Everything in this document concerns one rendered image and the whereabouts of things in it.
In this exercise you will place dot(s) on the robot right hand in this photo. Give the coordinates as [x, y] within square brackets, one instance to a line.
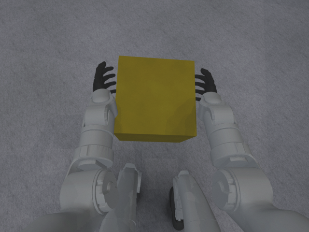
[209, 85]

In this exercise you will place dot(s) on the robot left forearm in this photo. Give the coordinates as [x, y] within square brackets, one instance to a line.
[95, 145]

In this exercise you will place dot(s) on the robot left upper arm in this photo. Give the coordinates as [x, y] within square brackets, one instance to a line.
[86, 197]

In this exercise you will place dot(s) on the robot right upper arm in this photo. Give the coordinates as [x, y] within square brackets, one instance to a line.
[246, 195]

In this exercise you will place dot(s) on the robot right thigh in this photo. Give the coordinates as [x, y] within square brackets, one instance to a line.
[197, 213]

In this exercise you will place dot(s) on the robot right forearm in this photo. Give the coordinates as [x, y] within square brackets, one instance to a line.
[227, 146]

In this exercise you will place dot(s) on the carton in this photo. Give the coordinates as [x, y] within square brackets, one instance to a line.
[156, 100]

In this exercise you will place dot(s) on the left robot shin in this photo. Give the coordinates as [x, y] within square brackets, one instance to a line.
[129, 165]

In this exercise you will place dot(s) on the robot left hand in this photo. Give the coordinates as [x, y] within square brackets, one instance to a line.
[99, 79]

